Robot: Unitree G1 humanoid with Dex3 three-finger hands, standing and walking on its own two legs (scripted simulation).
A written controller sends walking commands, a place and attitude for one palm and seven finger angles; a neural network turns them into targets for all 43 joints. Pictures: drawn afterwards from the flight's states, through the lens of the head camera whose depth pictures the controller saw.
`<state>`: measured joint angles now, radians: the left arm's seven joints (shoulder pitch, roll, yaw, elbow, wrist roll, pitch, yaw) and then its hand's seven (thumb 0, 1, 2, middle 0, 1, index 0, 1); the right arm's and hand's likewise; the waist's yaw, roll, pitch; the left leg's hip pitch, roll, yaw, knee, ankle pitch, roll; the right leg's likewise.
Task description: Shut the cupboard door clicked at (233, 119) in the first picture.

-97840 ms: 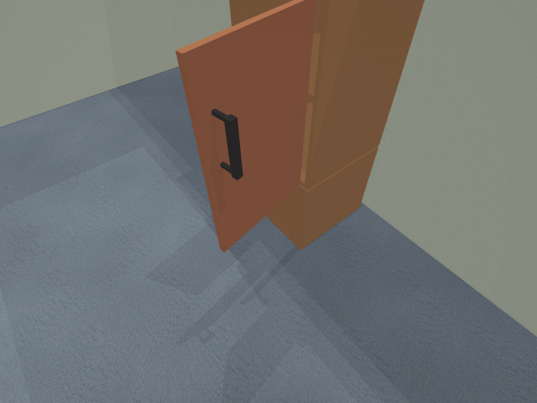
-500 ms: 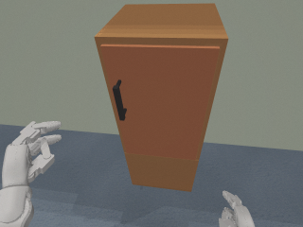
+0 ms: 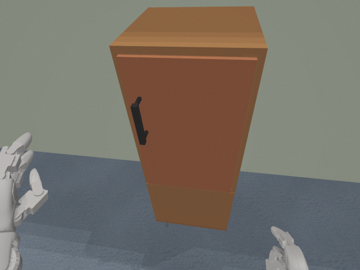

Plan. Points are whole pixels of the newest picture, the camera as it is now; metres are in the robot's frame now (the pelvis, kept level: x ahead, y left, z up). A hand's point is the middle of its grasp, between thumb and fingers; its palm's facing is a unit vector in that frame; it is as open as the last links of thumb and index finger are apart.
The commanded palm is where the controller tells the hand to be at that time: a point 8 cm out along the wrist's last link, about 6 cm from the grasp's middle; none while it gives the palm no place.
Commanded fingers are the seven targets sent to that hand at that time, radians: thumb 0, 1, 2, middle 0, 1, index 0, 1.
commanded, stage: step back with the hand held close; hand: left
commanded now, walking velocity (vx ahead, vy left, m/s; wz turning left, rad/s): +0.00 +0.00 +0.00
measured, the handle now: (140, 121) +0.53 +0.20 +0.04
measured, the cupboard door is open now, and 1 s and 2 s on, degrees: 0 0 0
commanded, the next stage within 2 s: stop stepping back and stand still in 1.24 s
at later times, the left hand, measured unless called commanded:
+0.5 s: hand (28, 199) +0.18 +0.29 +0.15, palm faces +0.37 -0.78 -0.50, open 7.4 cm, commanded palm +0.12 +0.32 +0.17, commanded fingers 0.00 0.90 0.90 -0.20 -0.30 -0.20 -0.30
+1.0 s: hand out of the picture +0.07 +0.32 +0.16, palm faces +0.51 -0.77 -0.38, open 7.4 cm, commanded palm +0.02 +0.35 +0.17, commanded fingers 0.00 0.90 0.90 -0.20 -0.30 -0.20 -0.30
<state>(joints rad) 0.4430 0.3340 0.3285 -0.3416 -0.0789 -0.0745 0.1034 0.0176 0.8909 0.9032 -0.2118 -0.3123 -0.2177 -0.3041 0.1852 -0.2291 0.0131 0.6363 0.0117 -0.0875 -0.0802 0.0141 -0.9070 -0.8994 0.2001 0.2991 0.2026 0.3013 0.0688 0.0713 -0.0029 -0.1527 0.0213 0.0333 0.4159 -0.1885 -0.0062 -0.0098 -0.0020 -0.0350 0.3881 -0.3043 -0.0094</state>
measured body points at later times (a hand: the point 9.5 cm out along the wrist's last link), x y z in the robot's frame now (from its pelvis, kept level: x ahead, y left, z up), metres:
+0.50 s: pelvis -0.03 +0.03 +0.00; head -0.02 +0.01 +0.44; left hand +0.15 +0.33 +0.18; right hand +0.15 -0.22 -0.09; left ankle +0.03 +0.13 -0.74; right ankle -0.05 -0.11 -0.74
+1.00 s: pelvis -0.11 +0.05 -0.02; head -0.11 +0.06 +0.43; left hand +0.04 +0.36 +0.18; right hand +0.06 -0.19 -0.10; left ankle +0.02 +0.13 -0.74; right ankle -0.05 -0.10 -0.74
